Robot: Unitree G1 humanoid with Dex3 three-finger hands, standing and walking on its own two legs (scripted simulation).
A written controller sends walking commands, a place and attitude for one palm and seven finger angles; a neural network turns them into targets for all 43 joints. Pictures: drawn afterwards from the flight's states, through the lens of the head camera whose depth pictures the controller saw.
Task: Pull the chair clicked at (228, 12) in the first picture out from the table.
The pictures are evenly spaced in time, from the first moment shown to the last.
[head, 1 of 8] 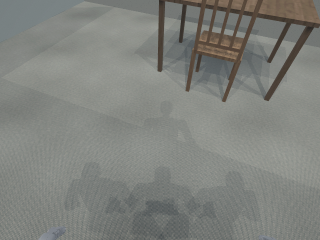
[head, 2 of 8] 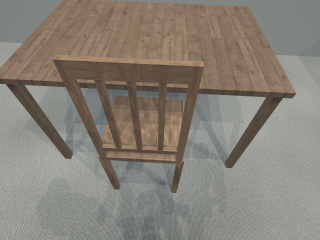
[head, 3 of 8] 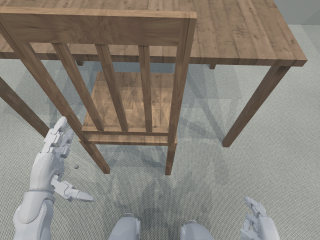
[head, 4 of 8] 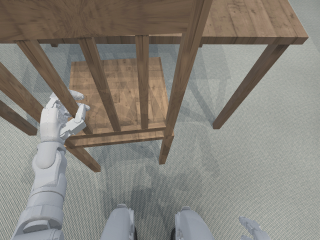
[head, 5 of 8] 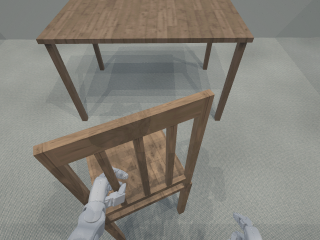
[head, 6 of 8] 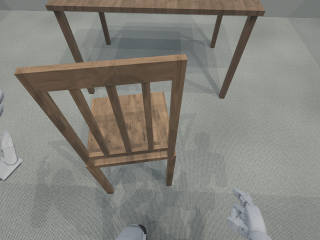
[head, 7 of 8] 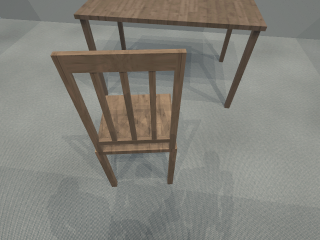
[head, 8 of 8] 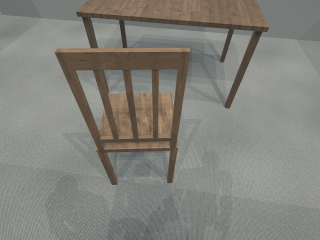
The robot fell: no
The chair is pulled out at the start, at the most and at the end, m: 0.00 0.63 0.60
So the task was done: yes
